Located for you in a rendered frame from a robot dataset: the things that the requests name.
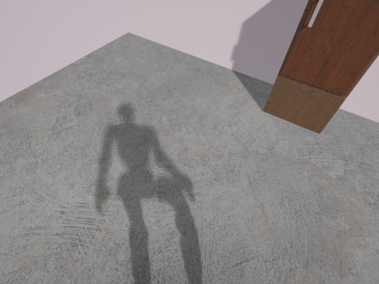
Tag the handle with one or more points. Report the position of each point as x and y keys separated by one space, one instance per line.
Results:
x=315 y=13

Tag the cupboard door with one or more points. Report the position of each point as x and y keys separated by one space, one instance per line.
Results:
x=336 y=49

